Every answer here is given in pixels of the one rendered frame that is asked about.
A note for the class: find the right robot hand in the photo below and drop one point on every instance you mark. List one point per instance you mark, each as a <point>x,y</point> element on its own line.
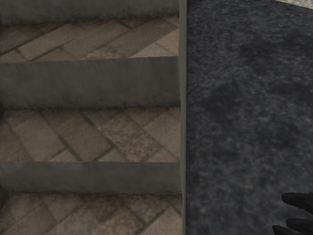
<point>304,226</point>

